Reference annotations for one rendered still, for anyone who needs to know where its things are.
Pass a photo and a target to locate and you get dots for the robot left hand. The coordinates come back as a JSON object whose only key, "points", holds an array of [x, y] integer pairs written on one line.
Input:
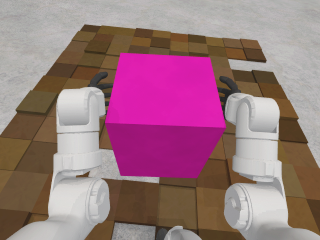
{"points": [[95, 80]]}

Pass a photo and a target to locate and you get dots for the robot left upper arm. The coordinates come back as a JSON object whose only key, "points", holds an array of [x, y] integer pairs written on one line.
{"points": [[76, 205]]}

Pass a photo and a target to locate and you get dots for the robot right upper arm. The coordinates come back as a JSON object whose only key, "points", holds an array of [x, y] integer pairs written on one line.
{"points": [[259, 212]]}

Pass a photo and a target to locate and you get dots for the left robot forearm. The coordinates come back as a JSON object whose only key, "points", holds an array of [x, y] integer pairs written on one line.
{"points": [[77, 124]]}

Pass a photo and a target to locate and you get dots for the carton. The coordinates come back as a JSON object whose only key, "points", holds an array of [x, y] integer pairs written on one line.
{"points": [[164, 117]]}

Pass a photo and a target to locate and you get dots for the robot right hand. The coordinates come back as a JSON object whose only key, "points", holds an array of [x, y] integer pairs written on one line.
{"points": [[234, 89]]}

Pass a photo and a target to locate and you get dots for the robot right shin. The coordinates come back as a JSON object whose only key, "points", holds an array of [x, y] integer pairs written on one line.
{"points": [[174, 228]]}

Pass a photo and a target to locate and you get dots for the robot right foot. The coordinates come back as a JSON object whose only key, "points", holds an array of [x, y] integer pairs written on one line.
{"points": [[161, 234]]}

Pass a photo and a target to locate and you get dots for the right robot forearm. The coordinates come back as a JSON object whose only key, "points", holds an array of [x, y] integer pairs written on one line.
{"points": [[257, 132]]}

